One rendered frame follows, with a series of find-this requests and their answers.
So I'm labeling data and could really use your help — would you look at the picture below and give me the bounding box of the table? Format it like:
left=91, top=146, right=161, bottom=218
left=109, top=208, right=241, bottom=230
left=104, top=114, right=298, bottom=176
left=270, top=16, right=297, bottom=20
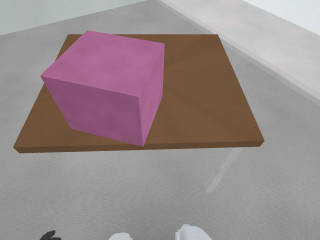
left=13, top=34, right=265, bottom=193

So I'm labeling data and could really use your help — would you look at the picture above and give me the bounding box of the robot left hand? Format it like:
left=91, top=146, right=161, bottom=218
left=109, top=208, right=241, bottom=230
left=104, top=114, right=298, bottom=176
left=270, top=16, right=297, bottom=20
left=40, top=230, right=61, bottom=240

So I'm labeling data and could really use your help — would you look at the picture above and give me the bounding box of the carton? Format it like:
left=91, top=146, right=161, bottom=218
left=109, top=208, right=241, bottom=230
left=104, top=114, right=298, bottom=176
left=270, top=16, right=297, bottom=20
left=40, top=30, right=165, bottom=147

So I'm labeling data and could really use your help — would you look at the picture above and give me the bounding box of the right robot thigh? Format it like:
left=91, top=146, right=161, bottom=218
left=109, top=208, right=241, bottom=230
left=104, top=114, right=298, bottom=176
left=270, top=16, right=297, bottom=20
left=174, top=226, right=212, bottom=240

